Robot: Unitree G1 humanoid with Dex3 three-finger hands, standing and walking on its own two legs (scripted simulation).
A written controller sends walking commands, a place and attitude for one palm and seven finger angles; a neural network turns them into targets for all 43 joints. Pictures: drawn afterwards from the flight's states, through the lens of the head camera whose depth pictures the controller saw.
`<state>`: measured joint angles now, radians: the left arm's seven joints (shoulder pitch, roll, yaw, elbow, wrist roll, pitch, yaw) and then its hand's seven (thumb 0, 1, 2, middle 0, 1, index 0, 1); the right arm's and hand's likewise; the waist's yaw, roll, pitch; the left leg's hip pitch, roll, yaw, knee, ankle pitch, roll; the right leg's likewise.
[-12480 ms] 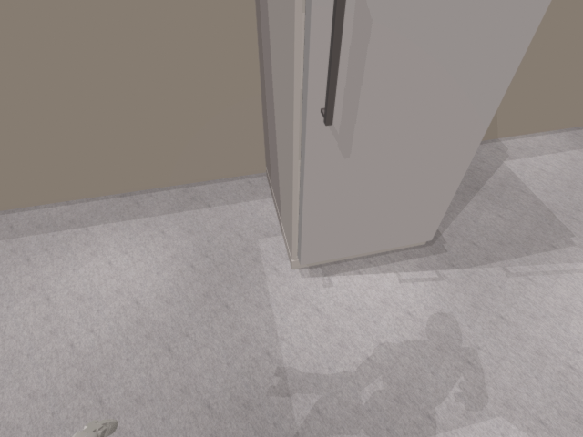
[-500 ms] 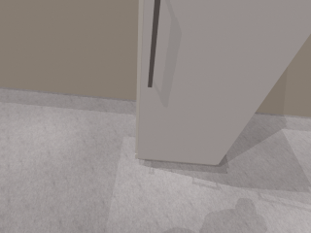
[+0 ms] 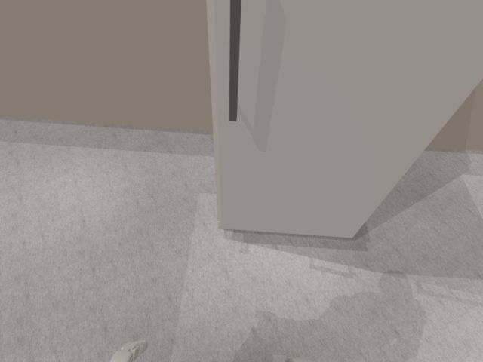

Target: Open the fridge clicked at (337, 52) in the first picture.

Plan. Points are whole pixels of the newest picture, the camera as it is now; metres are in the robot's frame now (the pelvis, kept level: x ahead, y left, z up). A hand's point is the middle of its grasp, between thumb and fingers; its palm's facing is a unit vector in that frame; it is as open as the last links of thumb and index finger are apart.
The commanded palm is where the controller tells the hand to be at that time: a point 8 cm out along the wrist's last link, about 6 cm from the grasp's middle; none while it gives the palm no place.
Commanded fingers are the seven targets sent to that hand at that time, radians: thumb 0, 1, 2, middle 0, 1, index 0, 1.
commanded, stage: come to a stop and stand still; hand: left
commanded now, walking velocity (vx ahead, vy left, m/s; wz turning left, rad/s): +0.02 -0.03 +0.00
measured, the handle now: (235, 38) +0.63 +0.04 +0.18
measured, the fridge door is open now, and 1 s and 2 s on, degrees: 0 0 0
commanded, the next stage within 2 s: look again from close up in 0.02 s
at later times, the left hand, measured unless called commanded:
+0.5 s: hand out of the picture +0.01 +0.19 -0.16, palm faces +0.01 -0.98 -0.21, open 7.4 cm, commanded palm none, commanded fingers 0.00 0.90 0.90 -0.20 -0.30 -0.20 -0.30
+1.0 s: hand out of the picture +0.00 +0.17 -0.16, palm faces +0.01 -0.99 -0.16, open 7.3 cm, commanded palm none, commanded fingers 0.00 0.90 0.90 -0.20 -0.30 -0.20 -0.30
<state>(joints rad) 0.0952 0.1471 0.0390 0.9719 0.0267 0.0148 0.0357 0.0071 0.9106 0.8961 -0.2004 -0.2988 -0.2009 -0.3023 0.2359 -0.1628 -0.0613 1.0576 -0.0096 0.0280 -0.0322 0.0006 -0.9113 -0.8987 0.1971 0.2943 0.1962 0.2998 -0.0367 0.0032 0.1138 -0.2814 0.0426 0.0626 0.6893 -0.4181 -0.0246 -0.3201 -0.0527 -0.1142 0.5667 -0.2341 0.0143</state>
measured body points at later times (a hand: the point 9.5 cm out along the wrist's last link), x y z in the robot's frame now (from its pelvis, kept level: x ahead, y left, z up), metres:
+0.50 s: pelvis +0.01 +0.01 +0.02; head +0.03 +0.02 +0.47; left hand +0.01 +0.25 -0.15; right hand +0.06 -0.22 -0.14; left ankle -0.01 +0.09 -0.73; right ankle -0.01 -0.13 -0.73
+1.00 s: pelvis +0.01 +0.01 +0.02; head +0.03 +0.02 +0.47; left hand +0.00 +0.22 -0.15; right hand -0.04 -0.19 -0.14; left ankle -0.01 +0.09 -0.73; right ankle -0.01 -0.13 -0.73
